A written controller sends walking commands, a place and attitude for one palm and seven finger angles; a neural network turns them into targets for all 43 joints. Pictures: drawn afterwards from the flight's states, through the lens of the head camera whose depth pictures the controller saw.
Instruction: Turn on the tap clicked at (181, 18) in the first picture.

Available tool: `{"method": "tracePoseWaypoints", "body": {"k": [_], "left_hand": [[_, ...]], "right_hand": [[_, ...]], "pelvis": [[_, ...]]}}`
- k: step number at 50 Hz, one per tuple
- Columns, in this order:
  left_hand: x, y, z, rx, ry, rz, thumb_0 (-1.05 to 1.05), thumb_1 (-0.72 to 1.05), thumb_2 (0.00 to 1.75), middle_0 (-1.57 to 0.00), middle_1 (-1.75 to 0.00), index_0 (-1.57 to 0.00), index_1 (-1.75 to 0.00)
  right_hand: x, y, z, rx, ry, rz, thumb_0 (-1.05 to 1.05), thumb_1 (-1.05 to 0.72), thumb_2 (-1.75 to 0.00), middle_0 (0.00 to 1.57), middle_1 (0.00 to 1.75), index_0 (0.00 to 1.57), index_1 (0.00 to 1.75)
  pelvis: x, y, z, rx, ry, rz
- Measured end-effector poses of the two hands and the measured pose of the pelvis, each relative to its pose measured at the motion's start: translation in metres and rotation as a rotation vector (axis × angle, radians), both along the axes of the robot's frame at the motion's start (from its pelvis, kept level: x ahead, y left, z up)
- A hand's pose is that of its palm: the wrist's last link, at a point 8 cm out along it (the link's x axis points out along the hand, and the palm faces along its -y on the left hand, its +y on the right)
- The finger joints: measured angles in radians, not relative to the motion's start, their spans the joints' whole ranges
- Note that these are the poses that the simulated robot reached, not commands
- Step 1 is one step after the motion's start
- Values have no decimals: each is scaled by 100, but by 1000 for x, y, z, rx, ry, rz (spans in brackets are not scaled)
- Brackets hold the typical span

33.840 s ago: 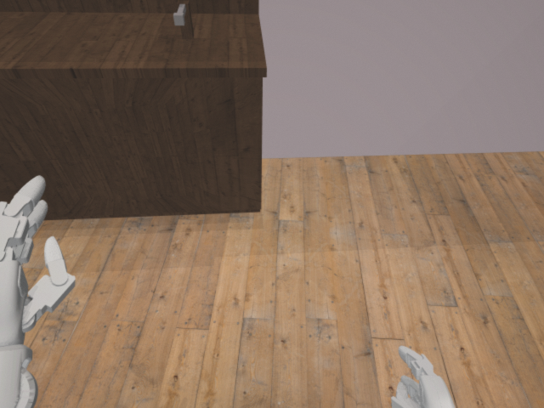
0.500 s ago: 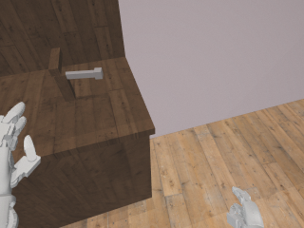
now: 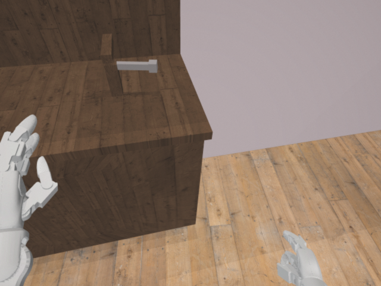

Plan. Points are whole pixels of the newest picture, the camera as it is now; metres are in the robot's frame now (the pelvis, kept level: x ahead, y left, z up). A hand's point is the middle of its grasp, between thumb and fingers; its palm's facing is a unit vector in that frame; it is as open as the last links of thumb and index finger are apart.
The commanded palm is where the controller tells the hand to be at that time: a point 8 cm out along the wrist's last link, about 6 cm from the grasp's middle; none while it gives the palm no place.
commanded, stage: stop stepping back and stand still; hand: left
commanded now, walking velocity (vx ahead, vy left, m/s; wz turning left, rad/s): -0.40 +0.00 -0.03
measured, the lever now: (153, 66) +0.67 +0.19 +0.12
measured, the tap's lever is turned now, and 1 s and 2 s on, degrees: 78 78 78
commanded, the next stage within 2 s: stand and check the lever's angle in 0.92 s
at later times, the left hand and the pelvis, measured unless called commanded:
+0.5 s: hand (9, 282) +0.09 +0.23 +0.17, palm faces +0.42 -0.86 -0.27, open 7.4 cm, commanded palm +0.03 +0.27 +0.18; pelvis -0.14 -0.01 +0.00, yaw -1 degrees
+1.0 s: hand out of the picture +0.08 +0.22 +0.16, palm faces +0.37 -0.86 -0.34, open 7.4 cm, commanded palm +0.03 +0.27 +0.18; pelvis -0.14 -0.01 +0.00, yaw -2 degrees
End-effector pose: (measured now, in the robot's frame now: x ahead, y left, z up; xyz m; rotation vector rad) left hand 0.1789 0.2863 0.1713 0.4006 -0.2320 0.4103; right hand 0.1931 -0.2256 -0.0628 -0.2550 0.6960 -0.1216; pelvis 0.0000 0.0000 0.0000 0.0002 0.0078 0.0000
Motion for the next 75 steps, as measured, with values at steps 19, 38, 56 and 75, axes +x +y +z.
{"method": "tracePoseWaypoints", "body": {"k": [19, 38, 56, 75], "left_hand": [[-133, -27, 13, 2, 3, -20, 1, 89, 89, -21, -30, -21, -30], [-156, -26, 18, 113, -29, -24, 1, 89, 89, -20, -30, -20, -30], [-130, -8, 12, 46, -39, -63, 1, 89, 89, -21, -30, -21, -30], [-114, 0, 6, 24, 40, -88, 1, 89, 89, -21, -30, -21, -30]], "right_hand": [[-206, -35, -19, 33, 123, -123, 1, -91, -90, 20, 30, 20, 30], [-240, -22, -40, 83, 75, -119, 1, -91, -90, 20, 30, 20, 30], [-166, -19, 4, -2, -36, -77, 1, -91, -90, 20, 30, 20, 30], [-166, 13, -2, 42, 13, -67, 1, -91, -90, 20, 30, 20, 30]], "pelvis": [[-122, -15, 9, 29, -18, -66], [-156, -16, -6, -2, -43, -42], [-134, 2, 1, -9, -44, -53], [-127, 16, 7, -23, -14, -67]]}}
